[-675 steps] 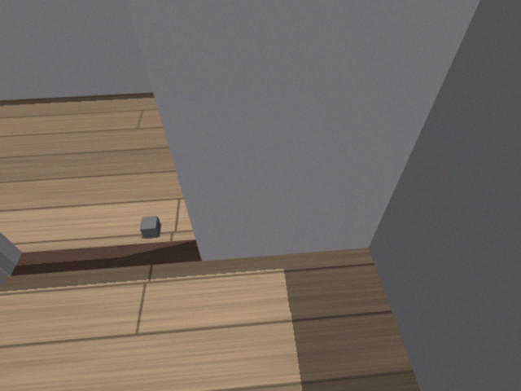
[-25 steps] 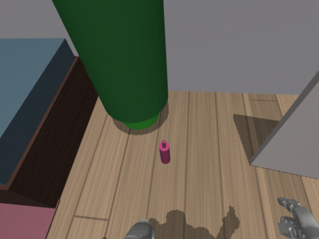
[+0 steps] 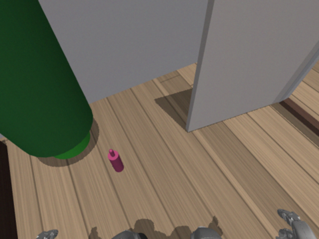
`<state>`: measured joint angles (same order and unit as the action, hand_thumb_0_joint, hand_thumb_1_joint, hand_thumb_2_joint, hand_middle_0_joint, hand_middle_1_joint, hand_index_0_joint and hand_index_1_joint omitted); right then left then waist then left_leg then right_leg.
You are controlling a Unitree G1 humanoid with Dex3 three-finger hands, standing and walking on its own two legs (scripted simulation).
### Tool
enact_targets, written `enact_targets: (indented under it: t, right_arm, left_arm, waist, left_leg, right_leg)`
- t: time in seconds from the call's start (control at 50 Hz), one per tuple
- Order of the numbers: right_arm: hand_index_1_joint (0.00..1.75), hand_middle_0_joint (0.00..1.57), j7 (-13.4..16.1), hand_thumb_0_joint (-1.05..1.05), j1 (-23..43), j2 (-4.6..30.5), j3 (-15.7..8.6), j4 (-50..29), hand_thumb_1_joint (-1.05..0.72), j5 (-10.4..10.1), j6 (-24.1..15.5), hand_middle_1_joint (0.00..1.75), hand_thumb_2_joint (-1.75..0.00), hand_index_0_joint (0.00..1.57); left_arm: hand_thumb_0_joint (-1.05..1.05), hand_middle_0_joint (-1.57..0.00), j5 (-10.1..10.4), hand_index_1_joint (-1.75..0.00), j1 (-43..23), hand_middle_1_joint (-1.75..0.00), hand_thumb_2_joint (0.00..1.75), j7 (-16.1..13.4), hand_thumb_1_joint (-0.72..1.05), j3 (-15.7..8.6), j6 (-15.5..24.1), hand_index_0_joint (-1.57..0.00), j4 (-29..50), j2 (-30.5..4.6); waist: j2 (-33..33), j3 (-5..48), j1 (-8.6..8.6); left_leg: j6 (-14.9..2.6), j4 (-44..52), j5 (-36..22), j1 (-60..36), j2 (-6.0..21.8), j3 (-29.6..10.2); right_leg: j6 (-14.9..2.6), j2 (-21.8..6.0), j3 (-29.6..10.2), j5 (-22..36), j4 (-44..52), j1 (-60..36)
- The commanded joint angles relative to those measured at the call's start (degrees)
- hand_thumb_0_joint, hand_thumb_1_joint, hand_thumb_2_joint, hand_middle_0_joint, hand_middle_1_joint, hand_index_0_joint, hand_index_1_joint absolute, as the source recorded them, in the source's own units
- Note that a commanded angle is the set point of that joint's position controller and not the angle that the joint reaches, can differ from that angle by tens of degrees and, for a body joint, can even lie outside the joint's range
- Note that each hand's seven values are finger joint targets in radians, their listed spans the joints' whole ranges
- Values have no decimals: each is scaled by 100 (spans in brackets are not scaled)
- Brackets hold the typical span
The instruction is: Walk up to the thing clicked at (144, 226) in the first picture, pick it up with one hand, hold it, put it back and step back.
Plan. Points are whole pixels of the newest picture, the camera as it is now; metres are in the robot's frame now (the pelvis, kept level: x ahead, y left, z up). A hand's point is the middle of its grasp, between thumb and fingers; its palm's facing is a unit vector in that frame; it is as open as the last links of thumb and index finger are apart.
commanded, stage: walk up
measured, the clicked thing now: out of the picture +0.67 -1.39 -0.72
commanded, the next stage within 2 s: none
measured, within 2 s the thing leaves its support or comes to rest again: neither
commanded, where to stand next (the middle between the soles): +0.10 -0.09 m, yaw -75 degrees
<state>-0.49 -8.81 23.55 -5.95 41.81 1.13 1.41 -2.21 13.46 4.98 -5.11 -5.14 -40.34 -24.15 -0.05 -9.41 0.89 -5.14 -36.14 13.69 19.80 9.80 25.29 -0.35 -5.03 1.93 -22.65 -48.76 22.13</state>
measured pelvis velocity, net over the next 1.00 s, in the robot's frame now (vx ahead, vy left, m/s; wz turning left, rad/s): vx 0.04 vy -0.06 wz -0.86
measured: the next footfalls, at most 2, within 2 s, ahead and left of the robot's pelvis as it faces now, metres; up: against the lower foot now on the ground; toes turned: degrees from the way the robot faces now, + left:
right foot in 0.06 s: +0.02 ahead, -0.15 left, +0.00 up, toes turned -9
left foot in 0.34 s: +0.08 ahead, +0.08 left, +0.00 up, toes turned -16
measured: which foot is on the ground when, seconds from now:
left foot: down 0.00-0.08, up 0.10-0.32, down 0.34-0.72, up 0.74-1.00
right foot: up 0.00-0.04, down 0.06-0.34, up 0.36-0.68, down 0.70-1.00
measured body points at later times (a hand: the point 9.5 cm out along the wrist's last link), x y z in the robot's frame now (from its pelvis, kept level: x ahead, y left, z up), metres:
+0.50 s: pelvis -0.01 +0.00 +0.02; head +0.01 +0.00 +0.47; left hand +0.22 +0.24 -0.10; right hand -0.13 -0.32 -0.07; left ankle +0.04 +0.09 -0.72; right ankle -0.03 -0.15 -0.66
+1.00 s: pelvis +0.04 -0.06 -0.01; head +0.06 -0.12 +0.43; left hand +0.34 +0.08 -0.09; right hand -0.10 -0.36 -0.13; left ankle +0.21 +0.00 -0.68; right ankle -0.04 -0.17 -0.72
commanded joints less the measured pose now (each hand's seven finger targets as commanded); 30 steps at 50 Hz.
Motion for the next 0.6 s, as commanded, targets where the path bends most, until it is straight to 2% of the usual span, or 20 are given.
enact_targets:
  t: [0.0, 0.02, 0.04, 0.06, 0.08, 0.1, 0.12, 0.14, 0.16, 0.24, 0.26, 0.28, 0.3, 0.32, 0.34, 0.36, 0.4, 0.42, 0.5, 0.58]
  right_arm:
    - [30, 20, 31, 0, 483, 1614, -562, -446, -90, 141, -205, 30, -90, 20]
    - [30, 20, 28, 0, 515, 1537, -535, -389, -90, 155, -179, 30, -90, 20]
    - [30, 20, 19, 0, 353, 1275, -442, -280, -90, 108, -144, 30, -90, 20]
    - [30, 20, 7, 0, 385, 850, -252, -408, -90, -16, -188, 30, -90, 20]
    - [30, 20, 25, 0, 755, 1229, -296, -443, -90, -119, -210, 30, -90, 20]
    - [30, 20, -15, 0, 267, 1283, -310, -223, -90, -202, -215, 30, -90, 20]
    - [30, 20, -73, 0, -177, 1220, -268, 30, -90, -225, -235, 30, -90, 20]
    - [30, 20, -81, 0, -504, 1294, -263, 149, -90, -225, -245, 30, -90, 20]
    - [30, 20, -69, 0, -600, 1288, -246, 197, -90, -181, -242, 30, -90, 20]
    - [30, 20, 1, 0, -578, 1290, -171, 120, -90, -79, -324, 30, -90, 20]
    - [30, 20, 27, 0, -773, 1248, -163, 147, -90, -82, -366, 30, -90, 20]
    - [30, 20, 81, 0, -1292, 1211, -186, 244, -90, -81, -432, 30, -90, 20]
    - [30, 20, 155, 0, -1734, 1448, -271, 293, -90, 26, -490, 30, -90, 20]
    - [30, 20, 190, 0, -1609, 1925, -358, 189, -90, 108, -524, 30, -90, 20]
    - [30, 20, 167, 0, -899, 2122, -378, -83, -90, 32, -529, 30, -90, 20]
    - [30, 20, 150, 0, -592, 2066, -378, -94, -90, -27, -546, 30, -90, 20]
    - [30, 20, 131, 0, -261, 1692, -270, -101, -90, 13, -594, 30, -90, 20]
    - [30, 20, 128, 0, -205, 1543, -235, -136, -90, 36, -594, 30, -90, 20]
    - [30, 20, -21, 0, -692, 1576, -261, -124, -90, 108, -548, 30, -90, 20]
    - [30, 20, -176, 0, -870, 1601, -254, -252, -90, 88, -399, 30, -90, 20]
  left_arm:
    - [0, -20, -52, -30, 1235, -30, 90, 50, 90, -419, 144, -20, 204, -1075]
    - [0, -20, -85, -30, 1656, -30, 90, 25, 90, -460, 166, -20, 53, -1117]
    - [0, -20, -114, -30, 1691, -30, 90, -27, 90, -494, 174, -20, 10, -1273]
    - [0, -20, -189, -30, 1204, -30, 90, -84, 90, -554, 175, -20, 291, -1701]
    - [0, -20, -150, -30, 525, -30, 90, -107, 90, -577, 135, -20, 526, -1981]
    - [0, -20, -113, -30, 148, -30, 90, -112, 90, -557, 174, -20, 631, -1826]
    - [0, -20, -91, -30, -142, -30, 90, -166, 90, -476, 233, -20, 682, -1680]
    - [0, -20, -79, -30, -380, -30, 90, -210, 90, -469, 275, -20, 744, -1601]
    - [0, -20, -44, -30, -350, -30, 90, -209, 90, -457, 286, -20, 760, -1508]
    - [0, -20, -65, -30, -154, -30, 90, -149, 90, -328, 328, -20, 672, -1406]
    - [0, -20, -65, -30, -280, -30, 90, -160, 90, -299, 336, -20, 654, -1429]
    - [0, -20, -61, -30, -600, -30, 90, -172, 90, -234, 340, -20, 686, -1393]
    - [0, -20, -19, -30, -494, -30, 90, -194, 90, -136, 327, -20, 664, -1041]
    - [0, -20, 21, -30, -13, -30, 90, -188, 90, -20, 307, -20, 572, -512]
    - [0, -20, -62, -30, 340, -30, 90, -249, 90, -133, 306, -20, 420, -1077]
    - [0, -20, -73, -30, 139, -30, 90, -231, 90, -253, 290, -20, 289, -1450]
    - [0, -20, 65, -30, 340, -30, 90, -108, 90, -345, 290, -20, 89, -1451]
    - [0, -20, 83, -30, 451, -30, 90, -56, 90, -337, 303, -20, 4, -1402]
    - [0, -20, 121, -30, -125, -30, 90, 39, 90, -130, 414, -20, 202, -1045]
    - [0, -20, 94, -30, -360, -30, 90, -110, 90, -54, 554, -20, 141, -1060]
  waist:
    - [-933, 1592, -431]
    - [-423, 1725, -696]
    - [606, 1486, -795]
    - [2251, 914, -767]
    - [1822, 171, -607]
    - [1437, 75, -335]
    - [1300, 401, -111]
    - [1313, 679, 97]
    - [1205, 884, 88]
    - [902, 601, -103]
    - [865, 565, 34]
    - [766, 595, 433]
    - [46, 729, 606]
    - [-1563, 734, 417]
    - [-985, 361, 119]
    - [-475, 37, 37]
    - [-799, 220, -203]
    - [-1045, 362, -193]
    - [-1166, 444, 228]
    - [-1011, 594, 393]
  left_leg:
    - [279, 1602, 1711, -14, 1292, -1232]
    - [417, 942, 2219, 448, 1008, -994]
    - [603, -110, 2640, 1038, 563, -856]
    - [840, -1132, 2512, 2005, -358, -679]
    - [929, -1736, 2251, 1700, -529, -1920]
    - [955, -1885, 1883, 1645, -428, -2191]
    - [948, -1857, 1404, 1602, -506, -2216]
    - [896, -1817, 913, 1263, -515, -2254]
    - [847, -1805, 769, 856, -645, -2184]
    - [661, -794, 1087, 137, -955, -2298]
    - [572, -373, 1024, -431, -976, -2479]
    - [433, 545, 653, -1537, -898, -2666]
    - [376, 1499, 1128, -2464, -495, -3182]
    - [275, 2356, 2684, -2353, 1074, -5200]
    - [-12, 2888, 3290, -1100, 2051, -5946]
    - [59, 3087, 3285, -352, 1939, -5598]
    - [257, 2820, 2394, -470, 1120, -4174]
    - [259, 2653, 1950, -577, 858, -3535]
    - [-287, 2364, 1322, -1223, 821, -2593]
    - [-271, 1769, 807, -993, 791, -1895]
  right_leg:
    - [-395, 135, 578, -431, 1023, -1201]
    - [-520, 225, 575, -198, 1564, -1879]
    - [-785, 181, -109, -423, 2182, -2114]
    - [-1362, -830, -2639, -1710, 3304, -1366]
    - [-1624, -1164, -3729, -2369, 3885, 6]
    - [-1472, -953, -3170, -2064, 3721, -253]
    - [-1289, -680, -2667, -1172, 3412, -584]
    - [-1088, -435, -2284, -754, 3215, -547]
    - [-970, -213, -2101, -828, 3171, -364]
    - [-1004, -226, -2635, -1120, 3071, 145]
    - [-963, -260, -2749, -1101, 2947, 510]
    - [-739, -113, -2518, -1040, 2543, 1263]
    - [-263, 495, -1796, -1026, 1713, 1889]
    - [-39, 1406, -1077, -747, -281, 2342]
    - [69, 892, -1122, -460, -979, 2201]
    - [75, 618, -1286, -58, -1255, 1754]
    - [140, 365, -1019, 492, -1170, 1283]
    - [137, 310, -785, 735, -1061, 1168]
    - [206, 137, -187, 616, 16, 1131]
    - [93, 371, 325, 570, 1047, 308]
